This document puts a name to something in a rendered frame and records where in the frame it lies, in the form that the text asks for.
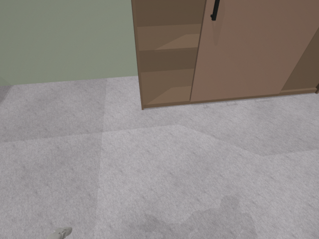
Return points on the robot left hand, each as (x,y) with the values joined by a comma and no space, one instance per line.
(60,233)

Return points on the wardrobe door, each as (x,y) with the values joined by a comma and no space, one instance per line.
(252,47)
(306,72)

